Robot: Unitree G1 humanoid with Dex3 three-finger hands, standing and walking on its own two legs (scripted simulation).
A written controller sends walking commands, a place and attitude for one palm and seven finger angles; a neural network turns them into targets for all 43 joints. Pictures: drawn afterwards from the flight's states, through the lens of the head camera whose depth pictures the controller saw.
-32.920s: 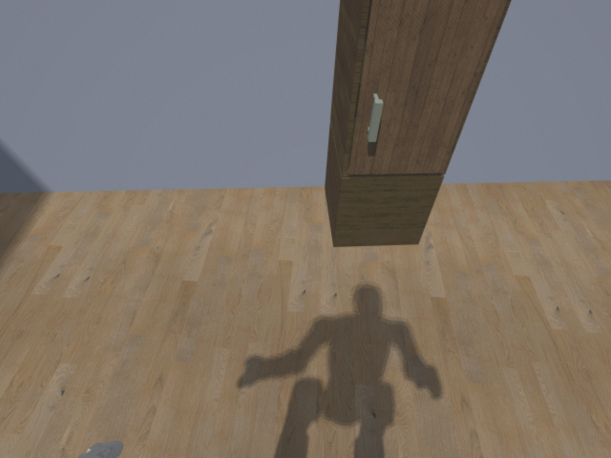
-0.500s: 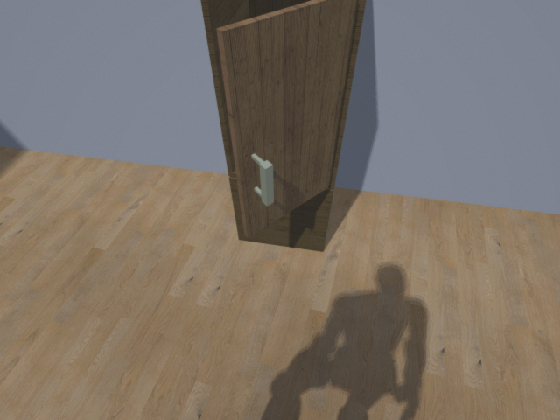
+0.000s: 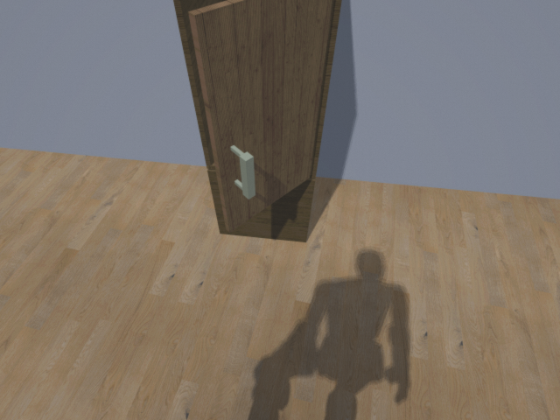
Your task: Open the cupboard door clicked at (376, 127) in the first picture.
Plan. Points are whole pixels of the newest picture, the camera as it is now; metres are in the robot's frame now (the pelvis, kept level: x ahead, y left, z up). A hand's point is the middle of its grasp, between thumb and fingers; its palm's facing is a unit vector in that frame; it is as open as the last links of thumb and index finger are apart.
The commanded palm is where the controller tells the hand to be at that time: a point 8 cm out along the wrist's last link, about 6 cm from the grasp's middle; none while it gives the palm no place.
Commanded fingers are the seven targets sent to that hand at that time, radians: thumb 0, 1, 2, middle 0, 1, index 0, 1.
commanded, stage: walk to a spot facing it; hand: left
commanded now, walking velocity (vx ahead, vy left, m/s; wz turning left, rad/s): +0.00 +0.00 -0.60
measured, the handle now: (242, 172) +0.65 +0.14 -0.10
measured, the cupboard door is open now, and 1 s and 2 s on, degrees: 49 49 49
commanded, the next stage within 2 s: none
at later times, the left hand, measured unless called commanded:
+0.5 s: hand out of the picture +0.13 +0.14 -0.16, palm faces -0.24 -0.92 -0.30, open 7.3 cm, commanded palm none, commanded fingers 0.00 0.90 0.90 -0.20 -0.30 -0.20 -0.30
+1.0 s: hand (233, 390) +0.19 +0.09 -0.16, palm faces -0.52 -0.83 -0.21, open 7.4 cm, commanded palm none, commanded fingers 0.00 0.90 0.90 -0.20 -0.30 -0.20 -0.30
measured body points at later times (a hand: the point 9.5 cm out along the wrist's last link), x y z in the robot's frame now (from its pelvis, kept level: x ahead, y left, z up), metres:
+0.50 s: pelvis -0.02 -0.04 -0.01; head +0.03 -0.08 +0.44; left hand +0.14 +0.19 -0.13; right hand -0.04 -0.30 -0.17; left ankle -0.02 +0.11 -0.67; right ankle -0.04 -0.14 -0.73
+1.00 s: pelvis +0.00 -0.04 +0.01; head +0.07 -0.05 +0.45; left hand +0.22 +0.14 -0.14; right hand -0.08 -0.28 -0.12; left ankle +0.05 +0.08 -0.73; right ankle -0.09 -0.15 -0.67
